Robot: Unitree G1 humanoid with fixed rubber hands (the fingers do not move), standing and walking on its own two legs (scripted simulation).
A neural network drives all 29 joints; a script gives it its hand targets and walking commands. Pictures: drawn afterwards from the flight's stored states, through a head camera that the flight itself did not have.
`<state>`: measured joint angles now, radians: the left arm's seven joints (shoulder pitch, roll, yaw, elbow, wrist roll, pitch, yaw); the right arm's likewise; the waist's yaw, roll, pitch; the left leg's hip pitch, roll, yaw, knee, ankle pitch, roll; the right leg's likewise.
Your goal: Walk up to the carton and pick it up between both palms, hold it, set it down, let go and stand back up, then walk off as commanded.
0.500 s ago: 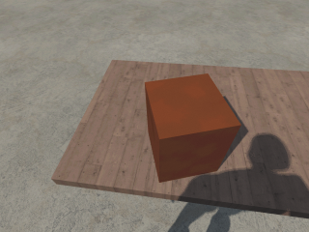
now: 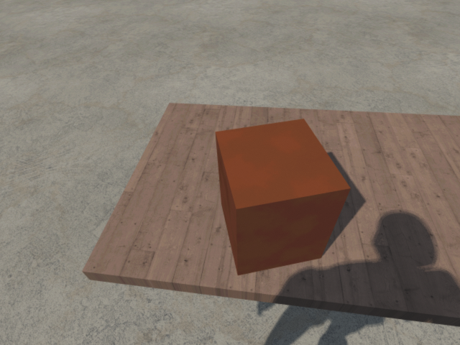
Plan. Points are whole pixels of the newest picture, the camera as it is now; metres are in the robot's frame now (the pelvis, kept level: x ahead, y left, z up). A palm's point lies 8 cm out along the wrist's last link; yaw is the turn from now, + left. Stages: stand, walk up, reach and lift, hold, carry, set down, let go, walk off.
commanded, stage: walk up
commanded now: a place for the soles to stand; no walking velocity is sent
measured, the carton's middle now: (270, 197) +0.44 -0.04 -0.01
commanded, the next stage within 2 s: reach and lift in 0.10 s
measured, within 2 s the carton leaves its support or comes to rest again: neither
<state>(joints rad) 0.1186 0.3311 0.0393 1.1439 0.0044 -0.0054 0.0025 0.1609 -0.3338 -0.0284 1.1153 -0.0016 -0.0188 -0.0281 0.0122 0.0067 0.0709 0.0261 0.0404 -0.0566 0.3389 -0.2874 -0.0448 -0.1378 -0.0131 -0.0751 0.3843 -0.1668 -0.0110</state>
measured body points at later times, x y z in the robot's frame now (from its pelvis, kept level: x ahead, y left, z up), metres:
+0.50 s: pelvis -0.04 -0.01 -0.03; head -0.01 +0.00 +0.42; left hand +0.16 +0.25 -0.11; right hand +0.11 -0.30 -0.11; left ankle -0.06 +0.15 -0.74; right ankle +0.03 -0.11 -0.74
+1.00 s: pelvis -0.04 -0.01 -0.02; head -0.04 -0.03 +0.43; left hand +0.15 +0.22 -0.07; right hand +0.13 -0.29 -0.09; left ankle -0.06 +0.15 -0.74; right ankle +0.03 -0.11 -0.74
